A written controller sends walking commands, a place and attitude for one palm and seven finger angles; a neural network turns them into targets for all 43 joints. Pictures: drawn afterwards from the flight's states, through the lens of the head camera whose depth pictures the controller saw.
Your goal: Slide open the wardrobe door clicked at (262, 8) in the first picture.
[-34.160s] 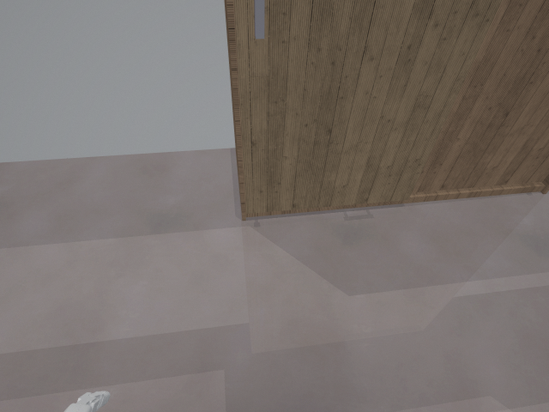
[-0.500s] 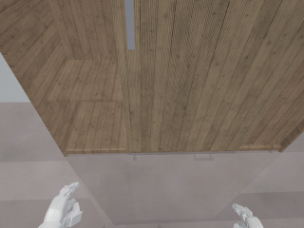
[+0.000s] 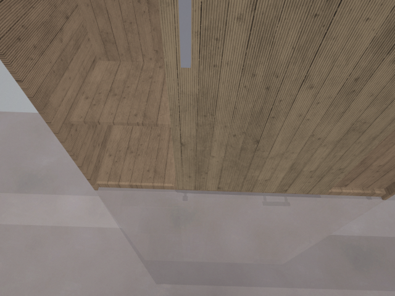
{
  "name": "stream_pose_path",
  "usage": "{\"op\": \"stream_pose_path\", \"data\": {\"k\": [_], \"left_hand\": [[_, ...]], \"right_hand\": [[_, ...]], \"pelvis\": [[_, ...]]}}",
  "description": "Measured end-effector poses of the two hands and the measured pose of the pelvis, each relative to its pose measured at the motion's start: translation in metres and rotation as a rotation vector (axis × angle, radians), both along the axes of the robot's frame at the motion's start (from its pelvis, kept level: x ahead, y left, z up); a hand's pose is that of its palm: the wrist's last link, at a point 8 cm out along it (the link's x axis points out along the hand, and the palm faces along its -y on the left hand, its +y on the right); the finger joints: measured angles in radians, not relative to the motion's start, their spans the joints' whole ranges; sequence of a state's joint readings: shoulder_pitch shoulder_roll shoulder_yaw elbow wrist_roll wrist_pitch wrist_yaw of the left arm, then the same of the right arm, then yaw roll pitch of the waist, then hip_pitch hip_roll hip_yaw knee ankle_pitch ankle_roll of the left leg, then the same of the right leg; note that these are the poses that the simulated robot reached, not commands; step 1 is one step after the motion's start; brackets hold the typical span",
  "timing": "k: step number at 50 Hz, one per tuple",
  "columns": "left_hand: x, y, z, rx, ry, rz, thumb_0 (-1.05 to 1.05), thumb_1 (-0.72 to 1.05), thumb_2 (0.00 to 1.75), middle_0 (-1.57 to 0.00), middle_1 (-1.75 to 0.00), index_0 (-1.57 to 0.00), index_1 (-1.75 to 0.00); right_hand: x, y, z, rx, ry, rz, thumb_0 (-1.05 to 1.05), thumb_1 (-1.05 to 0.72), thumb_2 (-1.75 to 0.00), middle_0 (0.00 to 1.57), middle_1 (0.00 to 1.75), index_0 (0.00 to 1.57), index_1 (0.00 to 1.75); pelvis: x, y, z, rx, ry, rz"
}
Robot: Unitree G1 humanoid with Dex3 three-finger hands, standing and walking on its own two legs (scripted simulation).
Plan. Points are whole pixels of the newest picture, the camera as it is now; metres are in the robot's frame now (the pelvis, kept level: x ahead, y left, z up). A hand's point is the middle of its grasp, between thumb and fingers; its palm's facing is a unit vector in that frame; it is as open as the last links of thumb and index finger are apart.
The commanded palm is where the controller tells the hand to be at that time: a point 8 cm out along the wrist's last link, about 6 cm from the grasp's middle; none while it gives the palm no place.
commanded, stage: let the arm hang, fingers relaxed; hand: left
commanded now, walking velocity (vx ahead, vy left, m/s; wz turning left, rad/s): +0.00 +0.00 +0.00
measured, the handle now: (185, 6) +0.65 +0.07 +0.23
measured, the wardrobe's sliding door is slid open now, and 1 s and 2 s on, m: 0.44 0.44 0.44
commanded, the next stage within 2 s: look to check the result in 0.42 s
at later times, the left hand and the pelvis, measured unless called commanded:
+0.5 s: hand out of the picture +0.04 +0.17 -0.17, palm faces -0.02 -0.98 -0.20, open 7.3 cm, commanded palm none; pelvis +0.00 -0.01 +0.00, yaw -1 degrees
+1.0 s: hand out of the picture -0.05 +0.14 -0.17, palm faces -0.02 -0.99 -0.14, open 7.4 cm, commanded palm none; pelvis -0.04 -0.02 +0.01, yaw -2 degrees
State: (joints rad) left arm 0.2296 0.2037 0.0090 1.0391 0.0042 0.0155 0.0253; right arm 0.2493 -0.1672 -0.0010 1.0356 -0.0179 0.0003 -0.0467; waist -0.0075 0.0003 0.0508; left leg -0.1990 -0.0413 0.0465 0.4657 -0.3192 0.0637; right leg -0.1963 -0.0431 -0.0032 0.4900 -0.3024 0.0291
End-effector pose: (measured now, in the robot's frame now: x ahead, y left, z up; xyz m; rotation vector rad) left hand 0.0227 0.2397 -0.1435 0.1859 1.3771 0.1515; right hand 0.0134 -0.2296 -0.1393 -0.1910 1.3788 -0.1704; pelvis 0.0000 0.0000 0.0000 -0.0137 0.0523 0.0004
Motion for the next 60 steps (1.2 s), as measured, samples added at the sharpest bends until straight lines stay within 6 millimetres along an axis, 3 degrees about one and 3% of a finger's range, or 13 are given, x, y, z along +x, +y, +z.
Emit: {"op": "stream_pose_path", "data": {"k": [8,15,20,28,41,50,60], "left_hand": [[0.043,-0.012,-0.003,-0.029,-0.076,-0.04,0.0,0.91,0.9,-0.2,-0.3,-0.2,-0.3],[0.05,-0.021,-0.001,-0.039,-0.106,-0.044,0.0,0.91,0.9,-0.2,-0.3,-0.2,-0.3],[0.038,-0.021,-0.001,-0.028,-0.079,-0.04,0.0,0.92,0.9,-0.2,-0.3,-0.2,-0.3],[-0.002,-0.024,0.0,-0.018,-0.006,-0.023,0.0,0.91,0.9,-0.2,-0.3,-0.2,-0.3],[-0.056,-0.046,-0.001,-0.06,0.075,-0.006,0.0,0.91,0.9,-0.2,-0.3,-0.2,-0.3],[-0.069,-0.053,-0.003,-0.076,0.082,-0.006,0.0,0.91,0.9,-0.2,-0.3,-0.2,-0.3],[-0.068,-0.046,-0.001,-0.061,0.066,-0.013,0.0,0.91,0.9,-0.2,-0.3,-0.2,-0.3]], "right_hand": [[0.021,0.002,-0.001,0.001,-0.058,-0.011,0.0,-0.93,-0.9,0.2,0.3,0.2,0.3],[0.016,0.0,-0.002,0.005,-0.054,-0.026,0.0,-0.93,-0.9,0.2,0.3,0.2,0.3],[0.001,-0.003,-0.003,0.011,-0.022,-0.035,0.0,-0.92,-0.9,0.2,0.3,0.2,0.3],[-0.029,-0.004,-0.004,0.027,0.033,-0.051,0.0,-0.92,-0.9,0.2,0.3,0.2,0.3],[-0.061,-0.007,-0.001,0.039,0.062,-0.056,0.0,-0.91,-0.9,0.2,0.3,0.2,0.3],[-0.068,-0.007,0.001,0.038,0.052,-0.058,0.0,-0.91,-0.9,0.2,0.3,0.2,0.3],[-0.072,-0.005,0.0,0.042,0.047,-0.059,0.0,-0.91,-0.9,0.2,0.3,0.2,0.3]], "pelvis": [[0.008,0.002,-0.001,0.017,-0.018,-0.018],[0.009,0.0,0.0,0.019,-0.032,-0.023],[0.005,-0.004,0.001,0.02,-0.039,-0.024],[-0.005,-0.011,0.003,0.018,-0.054,-0.024],[-0.026,-0.019,0.006,0.013,-0.069,-0.027],[-0.036,-0.02,0.006,0.012,-0.069,-0.028],[-0.042,-0.019,0.006,0.012,-0.065,-0.029]]}}
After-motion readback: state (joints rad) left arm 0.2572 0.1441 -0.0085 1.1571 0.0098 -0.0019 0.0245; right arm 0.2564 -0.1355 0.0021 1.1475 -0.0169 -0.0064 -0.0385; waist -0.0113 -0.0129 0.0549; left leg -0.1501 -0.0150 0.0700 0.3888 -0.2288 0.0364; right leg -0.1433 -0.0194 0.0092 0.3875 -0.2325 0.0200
